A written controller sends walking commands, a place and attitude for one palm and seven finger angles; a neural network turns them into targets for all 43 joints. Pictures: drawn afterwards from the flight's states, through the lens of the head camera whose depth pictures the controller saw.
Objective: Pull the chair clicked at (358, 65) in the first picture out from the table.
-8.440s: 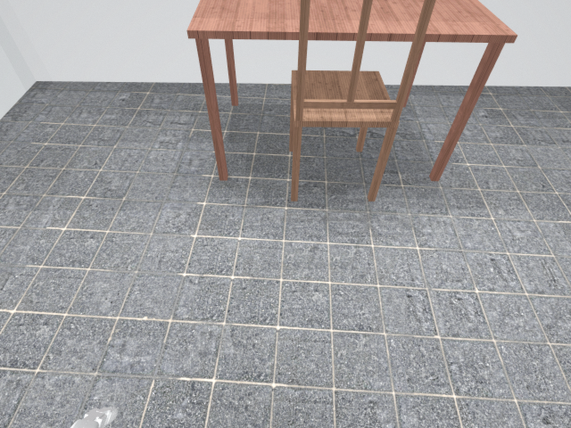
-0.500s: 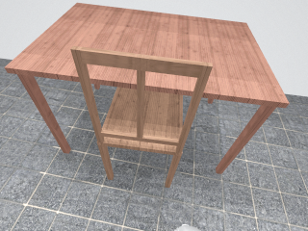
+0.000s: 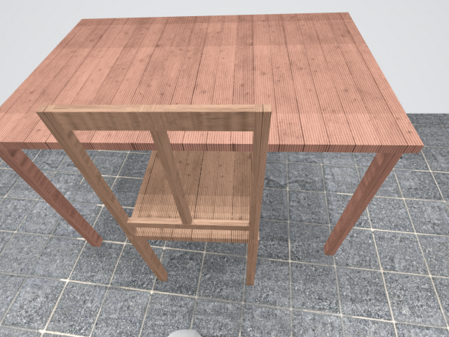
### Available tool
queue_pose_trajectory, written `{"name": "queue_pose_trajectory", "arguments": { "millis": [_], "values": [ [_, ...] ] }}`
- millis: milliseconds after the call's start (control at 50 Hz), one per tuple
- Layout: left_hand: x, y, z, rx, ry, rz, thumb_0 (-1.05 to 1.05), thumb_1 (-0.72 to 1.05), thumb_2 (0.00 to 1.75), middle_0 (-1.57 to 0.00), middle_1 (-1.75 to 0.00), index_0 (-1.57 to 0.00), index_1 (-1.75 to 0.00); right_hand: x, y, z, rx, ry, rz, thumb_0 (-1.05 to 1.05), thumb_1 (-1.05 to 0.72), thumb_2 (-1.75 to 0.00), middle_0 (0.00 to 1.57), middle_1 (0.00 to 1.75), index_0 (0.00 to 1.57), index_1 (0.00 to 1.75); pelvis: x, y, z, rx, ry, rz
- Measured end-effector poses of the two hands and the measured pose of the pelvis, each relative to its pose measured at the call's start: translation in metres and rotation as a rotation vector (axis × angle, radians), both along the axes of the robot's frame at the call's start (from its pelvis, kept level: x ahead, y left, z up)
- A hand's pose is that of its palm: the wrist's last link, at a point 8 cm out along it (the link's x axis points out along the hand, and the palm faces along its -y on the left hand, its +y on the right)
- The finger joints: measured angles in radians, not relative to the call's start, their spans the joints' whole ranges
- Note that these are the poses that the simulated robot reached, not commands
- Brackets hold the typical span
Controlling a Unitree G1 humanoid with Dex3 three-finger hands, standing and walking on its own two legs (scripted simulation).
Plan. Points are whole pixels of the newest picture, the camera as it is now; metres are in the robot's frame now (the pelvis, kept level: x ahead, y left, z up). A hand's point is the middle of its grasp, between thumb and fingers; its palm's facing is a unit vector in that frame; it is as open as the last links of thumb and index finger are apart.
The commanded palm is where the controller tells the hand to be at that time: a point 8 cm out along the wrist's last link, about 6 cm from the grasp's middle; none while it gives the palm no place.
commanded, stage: come to a stop and stand still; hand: left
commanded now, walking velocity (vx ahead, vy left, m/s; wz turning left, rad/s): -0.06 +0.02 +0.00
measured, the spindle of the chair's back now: (175, 184) +0.44 +0.15 -0.04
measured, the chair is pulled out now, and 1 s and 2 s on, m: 0.00 0.00 0.00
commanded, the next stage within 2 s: look again from close up in 0.88 s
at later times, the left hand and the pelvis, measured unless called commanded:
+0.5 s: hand out of the picture -0.05 +0.22 -0.17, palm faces +0.05 -0.97 -0.23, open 7.3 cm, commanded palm none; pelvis -0.03 +0.05 +0.00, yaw +0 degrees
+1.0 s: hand out of the picture -0.06 +0.18 -0.17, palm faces +0.02 -0.99 -0.17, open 7.3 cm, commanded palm none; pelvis -0.04 +0.03 +0.01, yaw +0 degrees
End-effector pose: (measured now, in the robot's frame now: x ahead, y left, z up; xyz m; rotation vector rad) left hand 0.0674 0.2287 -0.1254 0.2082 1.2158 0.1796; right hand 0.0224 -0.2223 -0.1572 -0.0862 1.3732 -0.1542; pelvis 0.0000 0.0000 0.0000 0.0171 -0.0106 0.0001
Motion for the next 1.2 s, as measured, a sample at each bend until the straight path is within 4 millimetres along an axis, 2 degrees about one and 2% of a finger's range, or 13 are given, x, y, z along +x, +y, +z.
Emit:
{"name": "queue_pose_trajectory", "arguments": {
  "millis": [140, 200, 300, 420, 580, 800, 940, 1020, 1100, 1200],
  "values": [
    [-0.026, 0.024, -0.012, -0.016, 0.035, 0.037, 0.00, 0.92, 0.89, -0.20, -0.30, -0.21, -0.30, 0.017, 0.010, 0.010, -0.042, -0.061, 0.039, 0.00, -0.92, -0.90, 0.20, 0.30, 0.20, 0.30, -0.008, 0.019, -0.003, -0.007, 0.008, 0.006],
    [-0.041, 0.038, -0.024, -0.034, 0.064, 0.058, 0.00, 0.91, 0.89, -0.20, -0.30, -0.21, -0.30, 0.012, 0.022, 0.013, -0.063, -0.079, 0.047, 0.00, -0.92, -0.90, 0.20, 0.30, 0.20, 0.30, -0.012, 0.031, -0.008, -0.014, 0.007, 0.012],
    [-0.069, 0.049, -0.023, -0.052, 0.122, 0.085, 0.00, 0.91, 0.89, -0.20, -0.30, -0.20, -0.30, -0.006, 0.040, 0.022, -0.076, -0.047, 0.070, 0.00, -0.93, -0.90, 0.20, 0.30, 0.20, 0.30, -0.016, 0.043, 0.001, -0.007, -0.003, 0.009],
    [-0.103, 0.051, -0.020, -0.040, 0.196, 0.095, 0.00, 0.91, 0.89, -0.20, -0.30, -0.20, -0.30, -0.022, 0.047, 0.012, -0.051, -0.018, 0.063, 0.01, -0.94, -0.90, 0.20, 0.30, 0.20, 0.30, -0.020, 0.048, -0.001, 0.016, 0.006, -0.002],
    [-0.135, 0.034, -0.009, -0.045, 0.258, 0.073, 0.00, 0.91, 0.89, -0.20, -0.30, -0.20, -0.30, -0.045, 0.047, 0.007, -0.016, -0.001, 0.027, 0.01, -0.94, -0.90, 0.20, 0.30, 0.20, 0.30, -0.032, 0.047, 0.004, -0.006, -0.012, -0.005],
    [-0.133, 0.012, -0.015, -0.092, 0.233, 0.053, 0.00, 0.91, 0.89, -0.20, -0.30, -0.20, -0.30, -0.091, 0.051, 0.011, 0.008, 0.091, 0.004, 0.00, -0.91, -0.90, 0.20, 0.30, 0.20, 0.30, -0.041, 0.037, 0.006, -0.006, -0.011, -0.005],
    [-0.129, 0.006, -0.015, -0.097, 0.230, 0.048, 0.00, 0.91, 0.89, -0.20, -0.30, -0.20, -0.30, -0.106, 0.055, 0.011, 0.020, 0.126, -0.014, 0.00, -0.91, -0.90, 0.20, 0.30, 0.20, 0.30, -0.039, 0.034, 0.006, -0.006, -0.008, -0.007],
    [-0.127, 0.006, -0.016, -0.085, 0.217, 0.037, 0.00, 0.91, 0.89, -0.20, -0.30, -0.20, -0.30, -0.103, 0.056, 0.009, 0.030, 0.118, -0.007, 0.00, -0.91, -0.90, 0.20, 0.30, 0.20, 0.30, -0.039, 0.034, 0.004, -0.020, 0.001, -0.005],
    [-0.124, 0.014, -0.018, -0.075, 0.200, 0.023, 0.00, 0.91, 0.89, -0.20, -0.30, -0.20, -0.30, -0.090, 0.056, 0.004, 0.029, 0.066, 0.005, 0.00, -0.91, -0.90, 0.20, 0.30, 0.20, 0.30, -0.039, 0.037, -0.001, -0.028, 0.009, 0.003],
    [-0.109, 0.027, -0.016, -0.054, 0.164, 0.025, 0.00, 0.91, 0.89, -0.20, -0.30, -0.20, -0.30, -0.072, 0.059, 0.001, 0.025, 0.018, 0.023, 0.00, -0.91, -0.90, 0.20, 0.30, 0.20, 0.30, -0.032, 0.042, -0.003, -0.021, 0.006, 0.002]
  ]
}}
